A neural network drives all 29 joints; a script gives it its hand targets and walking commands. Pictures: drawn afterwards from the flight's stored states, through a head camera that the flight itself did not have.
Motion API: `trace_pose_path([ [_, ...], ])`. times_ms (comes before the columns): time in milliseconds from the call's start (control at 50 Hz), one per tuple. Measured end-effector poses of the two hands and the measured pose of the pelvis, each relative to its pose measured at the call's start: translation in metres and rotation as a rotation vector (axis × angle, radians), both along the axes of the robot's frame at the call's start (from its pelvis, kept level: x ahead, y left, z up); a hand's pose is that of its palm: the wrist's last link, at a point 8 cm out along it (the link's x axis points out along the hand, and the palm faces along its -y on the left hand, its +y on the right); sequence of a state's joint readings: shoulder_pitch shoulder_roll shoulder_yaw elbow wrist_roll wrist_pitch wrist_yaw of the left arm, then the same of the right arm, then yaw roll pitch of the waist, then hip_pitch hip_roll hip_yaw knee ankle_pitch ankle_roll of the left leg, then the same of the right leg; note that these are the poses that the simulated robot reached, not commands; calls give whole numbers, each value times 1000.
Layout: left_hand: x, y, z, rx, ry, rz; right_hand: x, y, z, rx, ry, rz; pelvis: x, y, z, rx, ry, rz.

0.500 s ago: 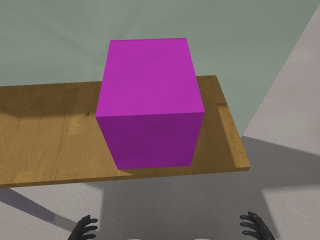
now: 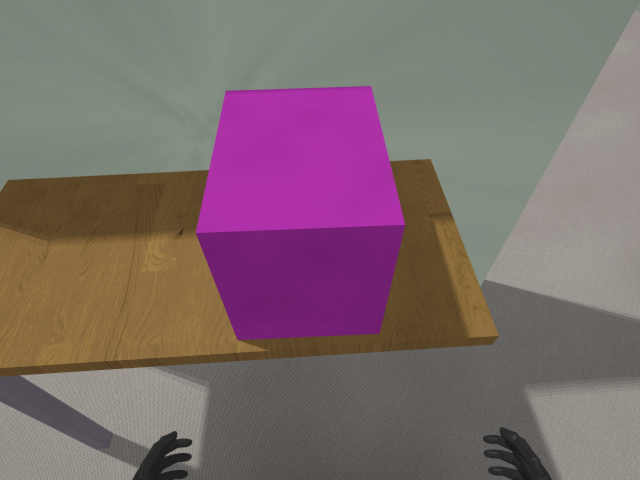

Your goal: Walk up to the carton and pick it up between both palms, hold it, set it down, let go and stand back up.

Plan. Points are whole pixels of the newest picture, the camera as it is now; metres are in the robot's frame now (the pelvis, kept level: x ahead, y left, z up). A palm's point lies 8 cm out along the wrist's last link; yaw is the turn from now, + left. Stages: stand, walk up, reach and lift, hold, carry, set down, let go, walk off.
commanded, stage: stand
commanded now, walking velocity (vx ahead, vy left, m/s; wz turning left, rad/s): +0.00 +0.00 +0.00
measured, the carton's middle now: (303, 214) +0.50 +0.05 +0.02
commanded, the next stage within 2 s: walk up in 1.30 s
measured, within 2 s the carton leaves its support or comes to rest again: neither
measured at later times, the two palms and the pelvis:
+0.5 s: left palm out of the picture +0.10 +0.24 -0.10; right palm out of the picture +0.10 -0.25 -0.09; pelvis +0.00 +0.00 +0.00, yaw +0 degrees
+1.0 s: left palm out of the picture +0.09 +0.24 -0.10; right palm out of the picture +0.10 -0.25 -0.10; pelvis +0.00 +0.00 +0.00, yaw +1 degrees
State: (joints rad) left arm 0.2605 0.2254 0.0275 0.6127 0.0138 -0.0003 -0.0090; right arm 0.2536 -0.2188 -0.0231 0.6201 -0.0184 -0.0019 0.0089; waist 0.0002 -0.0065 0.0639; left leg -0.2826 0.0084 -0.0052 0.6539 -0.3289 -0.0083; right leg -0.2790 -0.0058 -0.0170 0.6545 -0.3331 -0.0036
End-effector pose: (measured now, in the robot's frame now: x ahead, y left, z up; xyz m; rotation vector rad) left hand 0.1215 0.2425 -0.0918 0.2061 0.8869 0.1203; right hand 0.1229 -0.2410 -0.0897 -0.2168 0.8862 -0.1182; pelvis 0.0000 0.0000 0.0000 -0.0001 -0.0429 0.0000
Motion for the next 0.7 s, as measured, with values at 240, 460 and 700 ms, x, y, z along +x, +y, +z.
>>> trace_pose_path([
  [240,-13,0,-2,3,29,6,-13,-4,-3,-3,33,-5,-3,-2,1,0,0,2],
  [460,-19,0,-3,5,42,7,-19,-6,-4,-4,49,-6,-4,-3,2,0,1,4],
  [700,-22,0,-4,7,53,8,-22,-7,-5,-6,63,-6,-4,-4,3,0,2,6],
])
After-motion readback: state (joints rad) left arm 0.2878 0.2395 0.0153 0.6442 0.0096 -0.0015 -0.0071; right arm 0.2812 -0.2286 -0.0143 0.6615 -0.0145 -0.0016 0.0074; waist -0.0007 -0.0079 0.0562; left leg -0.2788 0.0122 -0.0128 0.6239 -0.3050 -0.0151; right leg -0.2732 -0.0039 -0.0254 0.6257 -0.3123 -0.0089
